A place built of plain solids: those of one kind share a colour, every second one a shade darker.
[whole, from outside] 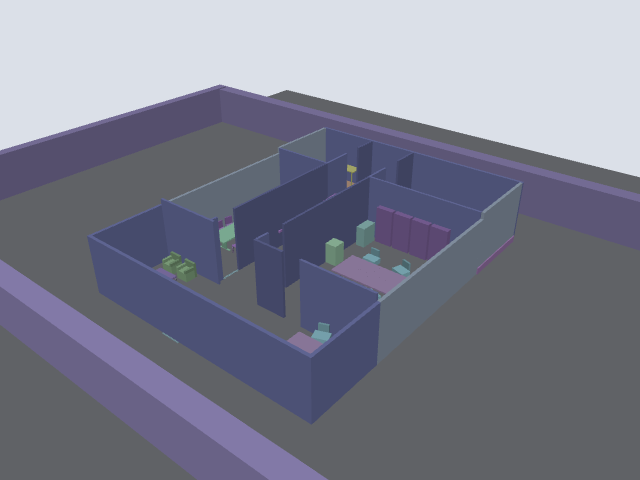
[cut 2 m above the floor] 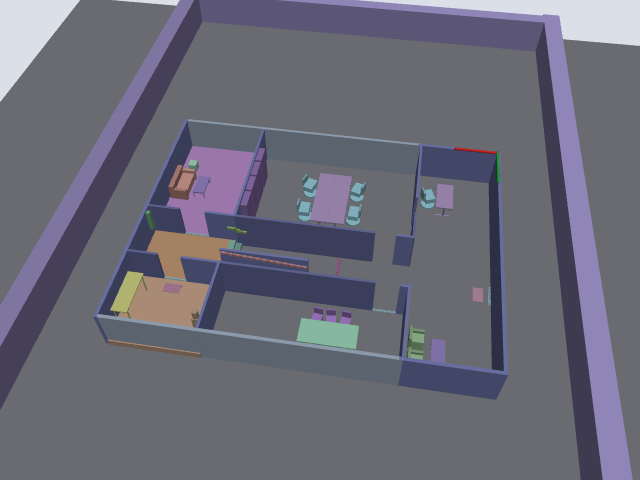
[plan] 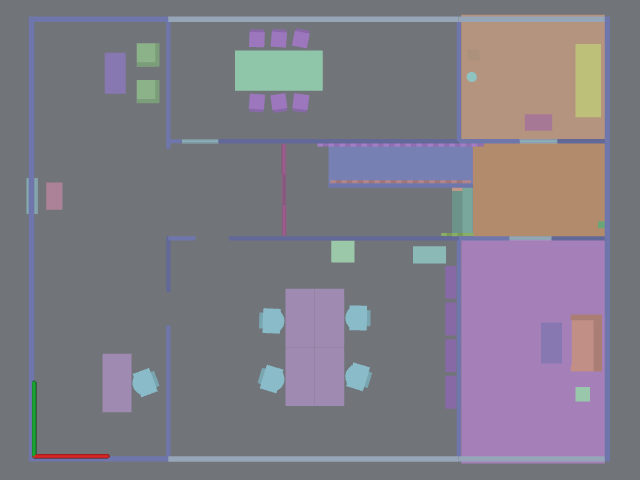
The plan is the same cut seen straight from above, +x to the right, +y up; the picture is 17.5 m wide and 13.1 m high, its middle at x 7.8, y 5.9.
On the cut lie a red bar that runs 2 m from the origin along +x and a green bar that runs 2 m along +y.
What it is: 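An office floor of the 2010s with a short split; 15.6 x 11.8 m, ceiling 2.87 m, its east end 0.33 m higher up 2 steps of 0.164 m in one lane of its corridor, and up a ramp of 1 in 12 in the other, a low wall between, a corridor of 2.65 m, a front door of 0.86 to 0.98 x 2.1 m, inner doorways of 0.90 to 1.12 m, desks 0.73 m, task chairs 0.47 m, meeting chairs 0.45 m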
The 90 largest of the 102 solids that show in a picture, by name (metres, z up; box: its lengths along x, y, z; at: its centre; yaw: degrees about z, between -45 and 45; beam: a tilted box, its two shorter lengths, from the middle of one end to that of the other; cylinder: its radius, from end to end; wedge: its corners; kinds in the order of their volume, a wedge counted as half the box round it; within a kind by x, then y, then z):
{
 "ring_hedge_1": {"box": [0.97, 38.54, 2.47], "at": [-3.54, 5.92, 1.19]},
 "ring_hedge_2": {"box": [23.29, 0.8, 2.71], "at": [7.79, -12.78, 1.3]},
 "ring_hedge_3": {"box": [22.99, 0.65, 2.6], "at": [7.79, 24.56, 1.25]},
 "ring_hedge_4": {"box": [0.9, 38.42, 2.51], "at": [19.08, 5.92, 1.21]},
 "wall_1": {"box": [0.15, 12.15, 2.92], "at": [-0.07, 5.92, 1.41]},
 "wall_2": {"box": [3.96, 0.15, 2.92], "at": [1.83, -0.07, 1.41]},
 "wall_3": {"box": [3.96, 0.15, 2.92], "at": [1.83, 11.93, 1.41]},
 "wall_4": {"box": [0.12, 3.56, 3.25], "at": [3.66, 1.78, 1.57]},
 "wall_5": {"box": [0.12, 1.53, 3.25], "at": [3.66, 5.24, 1.57]},
 "wall_6": {"box": [0.12, 3.46, 3.25], "at": [3.66, 10.12, 1.57]},
 "wall_7": {"box": [0.37, 0.12, 3.25], "at": [3.85, 8.6, 1.57]},
 "wall_8": {"box": [0.74, 0.12, 3.25], "at": [4.03, 5.95, 1.57]},
 "wall_9": {"box": [6.56, 0.12, 3.25], "at": [8.31, 8.6, 1.57]},
 "wall_10": {"box": [6.27, 0.12, 3.25], "at": [8.45, 5.95, 1.57]},
 "wall_11": {"box": [3.94, 0.12, 1.38], "at": [10.0, 7.38, 0.64]},
 "wall_12": {"box": [0.12, 5.95, 3.25], "at": [11.59, 2.97, 1.57]},
 "wall_13": {"box": [0.12, 3.25, 3.25], "at": [11.59, 10.22, 1.57]},
 "wall_14": {"box": [1.37, 0.12, 3.25], "at": [12.28, 5.95, 1.57]},
 "wall_15": {"box": [1.66, 0.12, 3.25], "at": [12.42, 8.6, 1.57]},
 "wall_16": {"box": [1.45, 0.12, 3.25], "at": [14.84, 5.95, 1.57]},
 "wall_17": {"box": [1.3, 0.12, 3.25], "at": [14.92, 8.6, 1.57]},
 "wall_18": {"box": [0.15, 12.15, 3.25], "at": [15.64, 5.92, 1.57]},
 "glazing_1": {"box": [7.93, 0.15, 2.92], "at": [7.62, -0.07, 1.41]},
 "glazing_2": {"box": [7.93, 0.15, 2.92], "at": [7.62, 11.93, 1.41]},
 "glazing_3": {"box": [3.98, 0.15, 3.25], "at": [13.58, -0.07, 1.57]},
 "glazing_4": {"box": [3.98, 0.15, 3.25], "at": [13.58, 11.93, 1.57]},
 "split_lounge_level_1": {"box": [3.92, 6.08, 0.38], "at": [13.61, 2.84, 0.14]},
 "split_kitchen_level_1": {"box": [3.92, 3.4, 0.38], "at": [13.61, 10.35, 0.14]},
 "split_corridor_level_1": {"box": [3.6, 2.53, 0.38], "at": [13.77, 7.27, 0.14]},
 "shelf_1": {"box": [0.3, 0.9, 1.95], "at": [11.37, 1.75, 0.93]},
 "shelf_2": {"box": [0.3, 0.9, 1.95], "at": [11.37, 2.75, 0.93]},
 "shelf_3": {"box": [0.3, 0.9, 1.95], "at": [11.37, 3.75, 0.93]},
 "shelf_4": {"box": [0.3, 0.9, 1.95], "at": [11.37, 4.75, 0.93]},
 "split_ramp_1": {"wedge": [[8.03, 7.45, -0.05], [8.03, 7.45, 0.0], [8.03, 8.54, -0.05], [8.03, 8.54, 0.0], [11.97, 7.45, -0.05], [11.97, 7.45, 0.33], [11.97, 8.54, -0.05], [11.97, 8.54, 0.33]]},
 "sofa_1": {"box": [0.65, 1.24, 0.37], "at": [14.99, 3.09, 0.57]},
 "sofa_2": {"box": [0.86, 0.16, 0.65], "at": [15.07, 2.39, 0.6]},
 "sofa_3": {"box": [0.86, 0.16, 0.65], "at": [15.07, 3.79, 0.6]},
 "sofa_4": {"box": [0.24, 1.56, 0.83], "at": [15.38, 3.09, 0.69]},
 "task_chair_1": {"cylinder": 0.33, "from": [3.01, 2.0, 0.0], "to": [3.01, 2.0, 0.1]},
 "task_chair_2": {"box": [0.48, 0.68, 0.26], "at": [3.03, 2.01, 0.58], "yaw": 20.5},
 "task_chair_3": {"box": [0.1, 0.44, 0.5], "at": [3.3, 2.11, 0.79], "yaw": 20.5},
 "task_chair_4": {"box": [0.1, 0.44, 0.5], "at": [6.19, 3.7, 0.79], "yaw": -2.2},
 "task_chair_5": {"box": [0.1, 0.44, 0.5], "at": [6.2, 2.19, 0.79], "yaw": -17.0},
 "task_chair_6": {"box": [0.48, 0.68, 0.26], "at": [6.48, 2.11, 0.58], "yaw": -17.0},
 "task_chair_7": {"box": [0.48, 0.68, 0.26], "at": [6.48, 3.69, 0.58], "yaw": -2.2},
 "task_chair_8": {"cylinder": 0.33, "from": [6.5, 2.1, 0.0], "to": [6.5, 2.1, 0.1]},
 "task_chair_9": {"cylinder": 0.33, "from": [6.5, 3.69, 0.0], "to": [6.5, 3.69, 0.1]},
 "task_chair_10": {"cylinder": 0.33, "from": [8.82, 2.17, 0.0], "to": [8.82, 2.17, 0.1]},
 "task_chair_11": {"cylinder": 0.33, "from": [8.82, 3.77, 0.0], "to": [8.82, 3.77, 0.1]},
 "task_chair_12": {"box": [0.48, 0.68, 0.26], "at": [8.84, 2.17, 0.58], "yaw": -17.1},
 "task_chair_13": {"box": [0.48, 0.68, 0.26], "at": [8.84, 3.77, 0.58], "yaw": -1.0},
 "task_chair_14": {"box": [0.1, 0.44, 0.5], "at": [9.12, 2.08, 0.79], "yaw": -17.1},
 "task_chair_15": {"box": [0.1, 0.44, 0.5], "at": [9.13, 3.77, 0.79], "yaw": -1.0},
 "club_1": {"box": [0.62, 0.12, 0.63], "at": [3.11, 9.69, 0.27]},
 "club_2": {"box": [0.62, 0.64, 0.48], "at": [3.11, 9.95, 0.19]},
 "club_3": {"box": [0.62, 0.12, 0.63], "at": [3.11, 10.21, 0.27]},
 "club_4": {"box": [0.62, 0.12, 0.63], "at": [3.11, 10.69, 0.27]},
 "club_5": {"box": [0.62, 0.64, 0.48], "at": [3.11, 10.95, 0.19]},
 "club_6": {"box": [0.62, 0.12, 0.63], "at": [3.11, 11.21, 0.27]},
 "club_7": {"box": [0.12, 0.64, 0.79], "at": [3.36, 9.95, 0.34]},
 "club_8": {"box": [0.12, 0.64, 0.79], "at": [3.36, 10.95, 0.34]},
 "desk_1": {"box": [0.8, 1.6, 0.07], "at": [2.26, 2.0, 0.69]},
 "desk_2": {"box": [0.8, 1.6, 0.07], "at": [7.26, 2.17, 0.69]},
 "desk_3": {"box": [0.8, 1.6, 0.07], "at": [7.26, 3.77, 0.69]},
 "desk_4": {"box": [0.8, 1.6, 0.07], "at": [8.06, 2.17, 0.69]},
 "desk_5": {"box": [0.8, 1.6, 0.07], "at": [8.06, 3.77, 0.69]},
 "filing_cabinet_1": {"box": [0.9, 0.47, 1.07], "at": [10.79, 5.5, 0.48]},
 "printer_1": {"box": [0.64, 0.6, 1.09], "at": [8.42, 5.58, 0.49]},
 "split_steps_1": {"box": [0.28, 1.32, 0.21], "at": [11.55, 6.67, 0.06]},
 "split_steps_2": {"box": [0.28, 1.32, 0.38], "at": [11.83, 6.67, 0.14]},
 "meeting_table_1": {"box": [2.4, 1.1, 0.07], "at": [6.68, 10.52, 0.7]},
 "water_cooler_1": {"box": [0.33, 0.31, 1.03], "at": [11.99, 10.95, 0.79]},
 "water_cooler_2": {"cylinder": 0.14, "from": [11.99, 10.95, 1.31], "to": [11.99, 10.95, 1.73]},
 "coffee_table_1": {"box": [0.58, 1.12, 0.07], "at": [2.21, 10.45, 0.36]},
 "coffee_table_2": {"box": [0.58, 1.12, 0.07], "at": [14.12, 3.09, 0.69]},
 "side_chair_1": {"box": [0.38, 0.08, 0.38], "at": [6.06, 9.43, 0.65], "yaw": -4.1},
 "side_chair_2": {"box": [0.42, 0.42, 0.04], "at": [6.08, 9.67, 0.43], "yaw": -4.1},
 "side_chair_3": {"box": [0.42, 0.42, 0.04], "at": [6.08, 11.37, 0.43], "yaw": -1.8},
 "side_chair_4": {"box": [0.38, 0.08, 0.38], "at": [6.09, 11.61, 0.65], "yaw": -1.8},
 "side_chair_5": {"box": [0.42, 0.42, 0.04], "at": [6.68, 9.67, 0.43], "yaw": 8.5},
 "side_chair_6": {"box": [0.42, 0.42, 0.04], "at": [6.68, 11.37, 0.43], "yaw": -4.1},
 "side_chair_7": {"box": [0.38, 0.08, 0.38], "at": [6.71, 9.44, 0.65], "yaw": 8.5},
 "side_chair_8": {"box": [0.38, 0.08, 0.38], "at": [7.25, 9.43, 0.65], "yaw": -7.3},
 "side_chair_9": {"box": [0.38, 0.08, 0.38], "at": [7.33, 11.61, 0.65], "yaw": -11.4},
 "bar_table_1": {"box": [0.7, 2.0, 0.06], "at": [15.12, 10.25, 1.37]},
 "ottoman_1": {"box": [0.4, 0.4, 0.47], "at": [14.97, 1.69, 0.51]},
 "extinguisher_hold_1": {"box": [0.21, 0.2, 1.07], "at": [15.49, 6.32, 1.4]},
 "doormat_hold_1": {"box": [0.45, 0.75, 0.06], "at": [0.55, 7.1, -0.02]},
 "kitchen_mat_hold_1": {"box": [0.75, 0.45, 0.06], "at": [13.76, 9.11, 0.31]},
 "bin_waste_1": {"cylinder": 0.14, "from": [11.94, 10.35, 0.33], "to": [11.94, 10.35, 0.64]}
}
